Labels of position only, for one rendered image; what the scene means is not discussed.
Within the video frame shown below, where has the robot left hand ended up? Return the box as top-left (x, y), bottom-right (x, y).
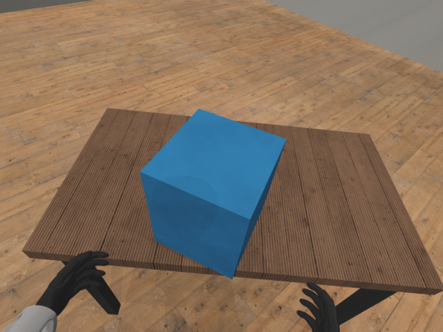
top-left (36, 250), bottom-right (109, 316)

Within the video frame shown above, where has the left robot forearm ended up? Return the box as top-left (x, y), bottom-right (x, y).
top-left (2, 305), bottom-right (57, 332)

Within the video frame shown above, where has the carton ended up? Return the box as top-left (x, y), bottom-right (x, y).
top-left (140, 109), bottom-right (287, 279)

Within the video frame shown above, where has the robot right hand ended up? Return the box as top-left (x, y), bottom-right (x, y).
top-left (297, 282), bottom-right (340, 332)

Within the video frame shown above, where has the table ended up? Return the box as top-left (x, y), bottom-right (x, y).
top-left (22, 108), bottom-right (443, 325)

